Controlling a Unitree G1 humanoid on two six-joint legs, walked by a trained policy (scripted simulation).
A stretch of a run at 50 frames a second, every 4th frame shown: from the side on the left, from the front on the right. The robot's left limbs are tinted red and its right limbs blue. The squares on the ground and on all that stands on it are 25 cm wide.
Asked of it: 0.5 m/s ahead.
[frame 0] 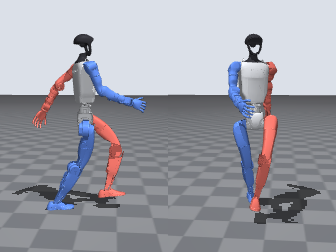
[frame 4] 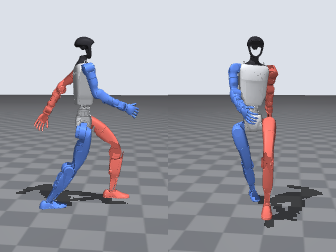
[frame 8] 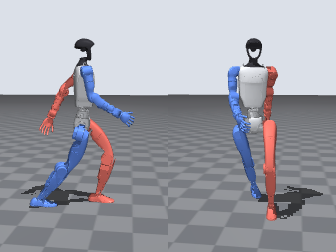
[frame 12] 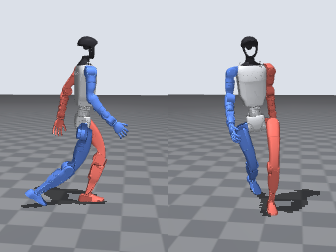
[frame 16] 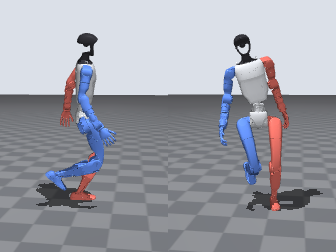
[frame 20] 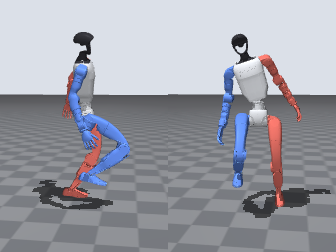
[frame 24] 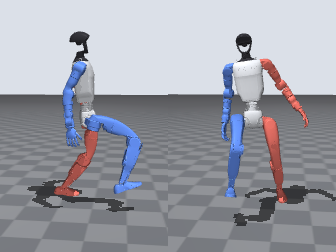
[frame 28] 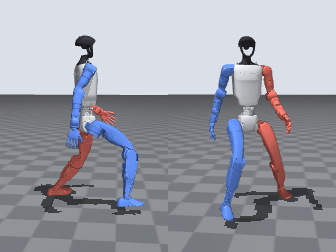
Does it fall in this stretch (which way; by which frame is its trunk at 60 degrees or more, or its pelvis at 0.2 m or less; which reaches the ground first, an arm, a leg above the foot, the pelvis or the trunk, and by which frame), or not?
no
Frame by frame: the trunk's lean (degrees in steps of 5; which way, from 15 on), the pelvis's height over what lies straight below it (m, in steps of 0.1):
0: 0, 0.8
4: 5, 0.7
8: 0, 0.7
12: 5, 0.7
16: 15 to its right, 0.7
20: 20 to its right, 0.8
24: 10, 0.7
28: 0, 0.7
